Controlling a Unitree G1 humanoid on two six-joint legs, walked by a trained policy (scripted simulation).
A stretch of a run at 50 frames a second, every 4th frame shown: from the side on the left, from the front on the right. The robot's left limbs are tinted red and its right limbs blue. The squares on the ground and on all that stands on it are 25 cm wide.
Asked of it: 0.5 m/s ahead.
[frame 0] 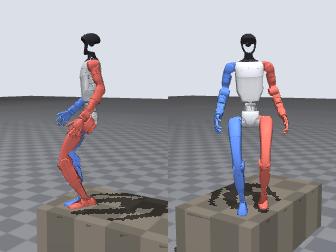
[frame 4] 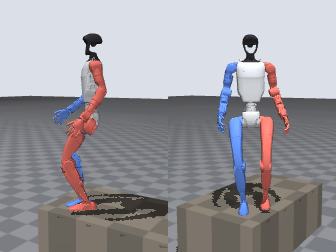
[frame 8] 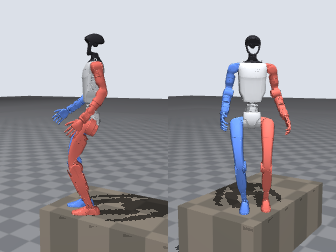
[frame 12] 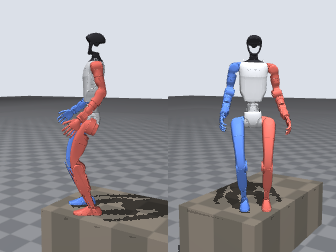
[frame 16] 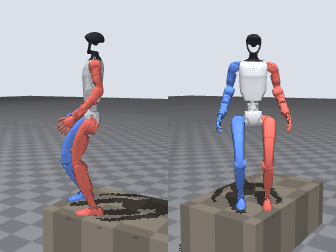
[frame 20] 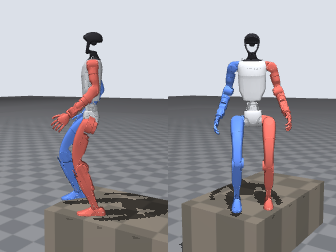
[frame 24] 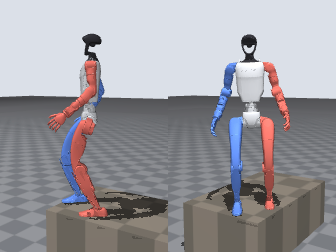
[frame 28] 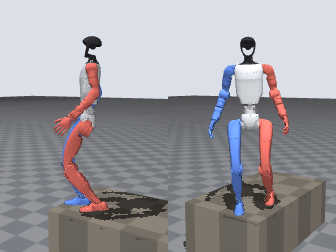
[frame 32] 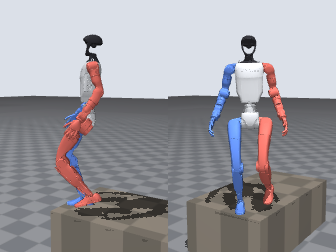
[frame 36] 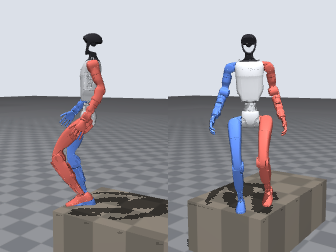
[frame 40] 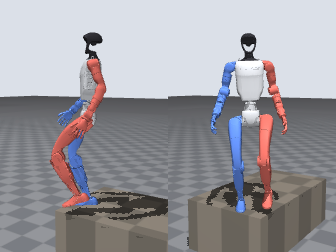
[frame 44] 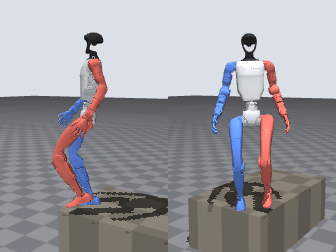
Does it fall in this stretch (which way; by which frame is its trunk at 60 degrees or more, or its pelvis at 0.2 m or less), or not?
no
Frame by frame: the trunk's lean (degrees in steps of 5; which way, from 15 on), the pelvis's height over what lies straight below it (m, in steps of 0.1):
0: 0, 0.8
4: 0, 0.8
8: 5, 0.8
12: 5, 0.8
16: 5, 0.8
20: 0, 0.8
24: 5, 0.8
28: 5, 0.7
32: 5, 0.7
36: 5, 0.8
40: 5, 0.8
44: 5, 0.8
